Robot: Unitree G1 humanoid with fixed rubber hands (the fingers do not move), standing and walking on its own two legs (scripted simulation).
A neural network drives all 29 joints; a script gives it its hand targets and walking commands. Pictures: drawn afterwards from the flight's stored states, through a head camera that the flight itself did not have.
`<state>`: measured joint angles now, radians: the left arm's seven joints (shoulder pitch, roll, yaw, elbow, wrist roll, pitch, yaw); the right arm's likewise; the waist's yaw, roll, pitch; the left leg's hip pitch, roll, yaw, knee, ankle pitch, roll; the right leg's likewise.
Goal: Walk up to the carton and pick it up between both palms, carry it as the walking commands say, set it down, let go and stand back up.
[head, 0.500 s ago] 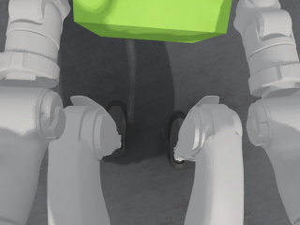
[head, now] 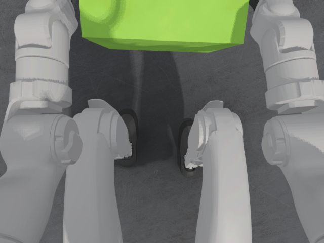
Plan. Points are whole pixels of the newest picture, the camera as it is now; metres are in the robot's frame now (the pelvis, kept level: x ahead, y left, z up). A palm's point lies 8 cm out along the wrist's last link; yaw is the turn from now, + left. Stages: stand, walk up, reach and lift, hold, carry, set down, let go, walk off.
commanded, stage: reach and lift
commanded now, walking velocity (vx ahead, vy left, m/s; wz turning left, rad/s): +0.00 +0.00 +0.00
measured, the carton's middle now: (162, 10) +0.55 -0.01 -0.18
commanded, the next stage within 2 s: none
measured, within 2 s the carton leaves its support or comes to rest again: neither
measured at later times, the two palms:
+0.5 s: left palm out of the picture +0.53 +0.17 -0.02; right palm out of the picture +0.52 -0.19 -0.03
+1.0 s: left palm out of the picture +0.51 +0.17 +0.04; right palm out of the picture +0.50 -0.18 +0.04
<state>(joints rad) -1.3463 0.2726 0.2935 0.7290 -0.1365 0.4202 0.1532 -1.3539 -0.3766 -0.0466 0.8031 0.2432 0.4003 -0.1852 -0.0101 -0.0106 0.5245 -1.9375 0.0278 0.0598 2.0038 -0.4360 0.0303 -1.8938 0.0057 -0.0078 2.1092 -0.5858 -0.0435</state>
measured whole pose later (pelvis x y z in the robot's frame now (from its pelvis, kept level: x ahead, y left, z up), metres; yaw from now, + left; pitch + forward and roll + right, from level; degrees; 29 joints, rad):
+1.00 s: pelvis -0.01 +0.00 +0.11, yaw -1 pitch +13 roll +1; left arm -1.20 0.22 0.29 0.65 -0.07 0.49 0.16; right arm -1.23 -0.33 -0.05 0.76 0.20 0.47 -0.19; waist 0.00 -0.01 0.52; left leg -1.52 0.02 0.04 1.68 -0.39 0.03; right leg -1.48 0.02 -0.01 1.76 -0.51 -0.03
